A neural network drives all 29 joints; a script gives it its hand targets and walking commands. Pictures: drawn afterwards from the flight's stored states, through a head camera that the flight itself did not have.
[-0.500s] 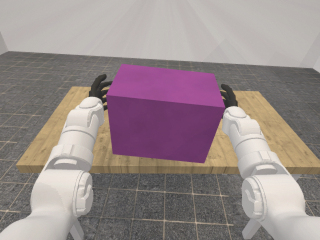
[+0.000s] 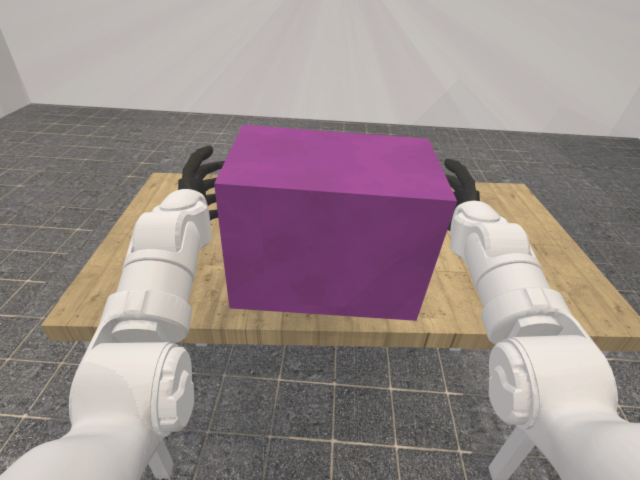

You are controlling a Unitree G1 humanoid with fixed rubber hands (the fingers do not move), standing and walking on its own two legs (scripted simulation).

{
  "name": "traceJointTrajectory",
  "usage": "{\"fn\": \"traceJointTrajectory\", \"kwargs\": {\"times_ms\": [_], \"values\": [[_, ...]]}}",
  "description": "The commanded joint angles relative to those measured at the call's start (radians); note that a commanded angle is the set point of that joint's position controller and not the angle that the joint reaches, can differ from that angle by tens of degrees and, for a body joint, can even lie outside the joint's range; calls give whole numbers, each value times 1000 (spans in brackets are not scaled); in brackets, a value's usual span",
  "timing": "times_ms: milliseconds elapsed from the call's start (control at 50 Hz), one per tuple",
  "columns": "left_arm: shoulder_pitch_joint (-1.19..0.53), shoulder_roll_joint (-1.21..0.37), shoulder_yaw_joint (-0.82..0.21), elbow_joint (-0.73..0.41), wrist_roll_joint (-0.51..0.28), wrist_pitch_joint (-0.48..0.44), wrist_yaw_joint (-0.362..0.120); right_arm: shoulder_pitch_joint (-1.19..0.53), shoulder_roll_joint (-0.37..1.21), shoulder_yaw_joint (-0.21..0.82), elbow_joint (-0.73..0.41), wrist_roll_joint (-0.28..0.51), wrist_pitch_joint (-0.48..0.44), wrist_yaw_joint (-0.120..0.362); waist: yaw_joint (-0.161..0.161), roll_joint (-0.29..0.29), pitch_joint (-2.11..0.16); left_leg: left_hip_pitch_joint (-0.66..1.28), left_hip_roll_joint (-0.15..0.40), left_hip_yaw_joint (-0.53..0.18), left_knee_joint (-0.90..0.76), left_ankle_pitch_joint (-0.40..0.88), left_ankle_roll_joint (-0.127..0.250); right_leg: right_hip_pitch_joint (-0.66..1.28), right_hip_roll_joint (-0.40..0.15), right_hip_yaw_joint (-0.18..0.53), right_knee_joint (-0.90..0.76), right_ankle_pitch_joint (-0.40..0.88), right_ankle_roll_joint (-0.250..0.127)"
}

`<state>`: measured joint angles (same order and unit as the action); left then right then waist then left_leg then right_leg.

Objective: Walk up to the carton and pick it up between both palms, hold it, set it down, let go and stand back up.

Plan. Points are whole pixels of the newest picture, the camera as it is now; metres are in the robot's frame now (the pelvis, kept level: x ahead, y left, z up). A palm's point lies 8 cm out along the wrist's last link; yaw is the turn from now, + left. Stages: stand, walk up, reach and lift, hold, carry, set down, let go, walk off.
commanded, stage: reach and lift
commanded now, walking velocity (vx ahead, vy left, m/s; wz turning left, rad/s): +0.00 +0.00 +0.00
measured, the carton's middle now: (329, 222) +0.41 +0.00 +0.17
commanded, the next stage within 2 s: hold in 0.88 s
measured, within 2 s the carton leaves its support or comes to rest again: neither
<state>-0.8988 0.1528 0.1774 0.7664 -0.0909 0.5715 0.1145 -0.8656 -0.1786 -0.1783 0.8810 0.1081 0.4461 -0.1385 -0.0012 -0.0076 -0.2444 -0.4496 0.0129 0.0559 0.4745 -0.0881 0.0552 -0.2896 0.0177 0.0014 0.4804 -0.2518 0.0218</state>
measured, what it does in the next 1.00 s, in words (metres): stands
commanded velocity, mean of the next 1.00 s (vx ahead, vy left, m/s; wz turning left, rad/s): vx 0.00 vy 0.00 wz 0.00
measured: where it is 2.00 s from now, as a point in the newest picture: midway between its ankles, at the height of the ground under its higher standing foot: outside the picture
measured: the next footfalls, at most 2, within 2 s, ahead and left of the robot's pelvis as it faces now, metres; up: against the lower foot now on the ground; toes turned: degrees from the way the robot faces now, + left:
none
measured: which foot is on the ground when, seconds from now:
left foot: down 0.00-1.00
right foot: down 0.00-1.00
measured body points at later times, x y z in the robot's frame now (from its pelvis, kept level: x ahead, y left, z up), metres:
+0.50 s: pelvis +0.00 +0.00 +0.00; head -0.06 +0.02 +0.45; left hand +0.40 +0.18 +0.22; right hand +0.41 -0.17 +0.22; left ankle +0.10 +0.08 -0.73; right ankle +0.00 -0.14 -0.73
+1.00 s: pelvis -0.01 +0.00 +0.00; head -0.09 +0.02 +0.44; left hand +0.37 +0.19 +0.24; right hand +0.39 -0.16 +0.25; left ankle +0.10 +0.08 -0.73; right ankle +0.00 -0.14 -0.73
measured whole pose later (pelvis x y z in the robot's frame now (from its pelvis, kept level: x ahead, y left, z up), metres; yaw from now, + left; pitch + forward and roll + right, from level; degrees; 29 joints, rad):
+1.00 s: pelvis -0.01 +0.00 +0.00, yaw +0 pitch +1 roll -3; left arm -0.82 0.14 0.20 0.50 -0.07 0.74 0.11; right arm -0.88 -0.20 -0.13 0.71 0.15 0.61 -0.16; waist 0.00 0.00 -0.24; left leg -0.41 0.01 0.05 0.46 -0.07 0.05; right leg -0.24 0.02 0.00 0.46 -0.23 0.02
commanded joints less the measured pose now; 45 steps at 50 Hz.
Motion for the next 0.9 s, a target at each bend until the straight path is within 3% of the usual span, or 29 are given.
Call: {"fn": "traceJointTrajectory", "kwargs": {"times_ms": [0, 20, 40, 80, 100, 140, 200, 240, 260, 280, 340, 360, 400, 420, 440, 460, 480, 500, 520, 540, 560, 640, 720, 740, 760, 780, 820, 860, 880], "values": [[-776, -704, -245, -253, 27, -17, -157, -1247, 577, 314, -476, 228, -129, 215, 75, 28, -409, 651, 63, -139, -143, 13, -62, -128, 55, 1, -225, 24, -20], [-788, -677, -215, -292, 30, -13, -162, -1205, 569, 324, -475, 240, -113, 215, 80, 22, -443, 664, 68, -136, -152, 37, -66, -90, 65, 4, -220, 46, -25], [-859, -712, -266, -357, 11, -23, -159, -1218, 579, 317, -468, 238, -121, 216, 66, 79, -465, 684, 63, -142, -131, 81, -80, -96, 62, -1, -209, 79, -25], [-788, -713, -270, -370, 7, -13, -152, -1246, 588, 368, -539, 273, -118, 211, 90, 60, -517, 712, 61, -141, -115, 176, -82, -80, 71, -1, -216, 126, -21], [-736, -736, -314, -411, -7, -1, -150, -1238, 570, 387, -618, 291, -115, 207, 71, 64, -614, 772, 71, -149, -92, 261, -97, -55, 80, -2, -210, 199, -17], [-815, -728, -343, -507, -27, -13, -142, -1159, 578, 385, -560, 292, -99, 197, 48, 100, -589, 779, 54, -152, -71, 311, -116, -65, 92, -5, -202, 209, -21], [-797, -720, -351, -460, -17, 9, -146, -1154, 538, 352, -542, 273, -88, 197, 28, 83, -536, 763, 77, -174, -110, 171, -122, -100, 82, -10, -213, 116, -21], [-761, -718, -310, -357, 12, 31, -155, -1186, 536, 335, -519, 265, -89, 201, 55, 76, -471, 707, 79, -174, -126, 96, -101, -97, 74, 1, -215, 88, -25], [-805, -713, -335, -471, -3, 25, -150, -1138, 525, 331, -510, 274, -77, 212, 25, 98, -509, 745, 86, -184, -126, 119, -117, -95, 76, -5, -202, 112, -29], [-739, -694, -301, -411, 24, 37, -162, -1128, 524, 326, -486, 269, -72, 206, 40, 57, -438, 719, 90, -186, -146, 61, -104, -106, 66, 7, -224, 79, -18], [-777, -710, -328, -434, -1, 39, -165, -1156, 534, 318, -515, 279, -74, 201, 23, 80, -474, 703, 71, -160, -130, 105, -105, -73, 65, 7, -226, 108, -18], [-759, -710, -339, -466, -17, 38, -160, -1167, 577, 359, -566, 284, -74, 192, 34, 42, -526, 714, 63, -146, -118, 168, -93, -25, 67, 10, -210, 178, -13], [-764, -688, -309, -522, 5, 49, -169, -1164, 591, 404, -614, 319, -61, 184, 58, 63, -556, 746, 52, -127, -100, 236, -93, -11, 67, 17, -224, 215, -3], [-754, -727, -373, -568, -35, 49, -157, -1154, 566, 404, -661, 333, -65, 179, 33, 75, -623, 795, 62, -148, -75, 318, -113, -18, 84, 1, -204, 257, -9], [-738, -708, -341, -588, -22, 42, -155, -1151, 597, 460, -692, 340, -63, 175, 66, 57, -641, 800, 54, -140, -58, 353, -95, 4, 89, 14, -208, 283, -12], [-760, -715, -372, -577, -41, 54, -162, -1133, 579, 415, -670, 342, -50, 164, 16, 65, -601, 796, 57, -151, -61, 361, -106, -26, 87, 9, -213, 290, -4], [-795, -696, -350, -551, -24, 53, -165, -1141, 551, 392, -636, 325, -44, 175, 27, 92, -575, 768, 60, -152, -85, 250, -110, -56, 87, 3, -223, 181, -23], [-765, -688, -341, -538, -11, 62, -167, -1136, 555, 385, -648, 320, -38, 174, 22, 57, -553, 750, 66, -157, -102, 211, -107, -42, 84, 1, -225, 176, -19], [-815, -667, -337, -537, -12, 57, -167, -1095, 527, 337, -537, 287, -26, 180, 3, 104, -491, 731, 65, -159, -117, 139, -114, -82, 70, 7, -226, 118, -25], [-804, -699, -374, -603, -29, 58, -159, -1059, 520, 333, -557, 309, -24, 188, -8, 130, -530, 757, 72, -183, -117, 141, -134, -64, 70, 10, -210, 146, -25], [-838, -702, -380, -650, -35, 66, -163, -1048, 553, 350, -537, 310, -12, 194, 1, 111, -525, 747, 73, -173, -126, 149, -123, -57, 69, 17, -212, 163, -26], [-737, -703, -345, -526, -11, 94, -183, -1113, 529, 370, -596, 306, -13, 185, 12, 58, -477, 698, 75, -174, -145, 66, -106, -30, 64, 22, -225, 115, -23], [-821, -683, -351, -617, -34, 82, -186, -1090, 578, 362, -590, 310, 4, 179, -7, 72, -529, 699, 57, -146, -127, 153, -105, 4, 66, 24, -220, 184, -19], [-823, -675, -340, -618, -36, 91, -190, -1066, 577, 358, -573, 311, 22, 168, -18, 62, -479, 682, 48, -147, -124, 148, -104, 9, 69, 24, -224, 177, -15], [-819, -682, -336, -579, -29, 98, -190, -1135, 572, 381, -612, 324, 15, 173, 8, 57, -494, 687, 56, -150, -129, 123, -99, -6, 68, 26, -225, 155, -13], [-811, -712, -378, -600, -50, 101, -188, -1129, 551, 360, -683, 329, 13, 172, -14, 91, -526, 691, 64, -169, -124, 116, -107, -5, 68, 30, -215, 163, -22], [-851, -689, -369, -639, -56, 102, -191, -1113, 590, 381, -641, 334, 24, 163, -11, 68, -520, 671, 58, -153, -123, 92, -93, -7, 60, 39, -217, 164, -21], [-866, -680, -363, -665, -48, 101, -187, -1128, 607, 389, -675, 338, 31, 159, -7, 68, -539, 673, 43, -136, -124, 115, -91, 1, 68, 28, -224, 174, -20], [-849, -642, -304, -584, -27, 101, -193, -1151, 614, 404, -641, 338, 33, 157, 30, 43, -495, 652, 39, -123, -120, 111, -74, -24, 60, 33, -228, 157, -9]]}}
